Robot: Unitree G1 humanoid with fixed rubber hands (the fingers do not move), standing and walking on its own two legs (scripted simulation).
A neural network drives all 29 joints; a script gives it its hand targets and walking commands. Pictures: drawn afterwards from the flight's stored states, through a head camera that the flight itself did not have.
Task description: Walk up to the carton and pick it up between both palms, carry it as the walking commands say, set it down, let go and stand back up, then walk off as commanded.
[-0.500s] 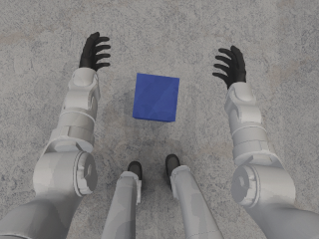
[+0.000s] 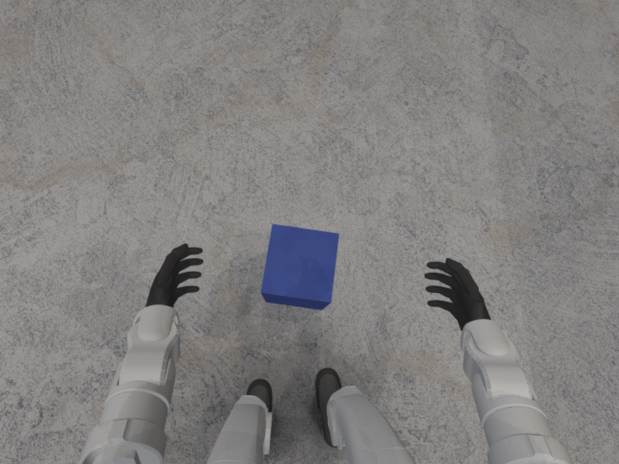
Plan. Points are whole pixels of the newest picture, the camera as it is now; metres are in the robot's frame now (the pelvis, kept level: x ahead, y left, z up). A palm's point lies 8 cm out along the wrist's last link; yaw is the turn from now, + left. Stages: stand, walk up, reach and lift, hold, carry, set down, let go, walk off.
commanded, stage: let go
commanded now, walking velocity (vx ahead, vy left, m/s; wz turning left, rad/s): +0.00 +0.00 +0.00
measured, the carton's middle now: (299, 270) +0.44 -0.02 -0.62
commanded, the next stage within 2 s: stand in 0.80 s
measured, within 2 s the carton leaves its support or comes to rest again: neither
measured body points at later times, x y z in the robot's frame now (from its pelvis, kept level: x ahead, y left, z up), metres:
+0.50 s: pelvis +0.04 +0.03 +0.03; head +0.08 +0.04 +0.48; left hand +0.21 +0.27 -0.05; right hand +0.21 -0.21 -0.05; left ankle +0.00 +0.12 -0.71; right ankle +0.02 -0.10 -0.71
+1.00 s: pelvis +0.05 +0.01 +0.03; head +0.07 +0.01 +0.48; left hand +0.18 +0.29 -0.07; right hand +0.19 -0.26 -0.07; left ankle +0.00 +0.12 -0.71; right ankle +0.02 -0.10 -0.71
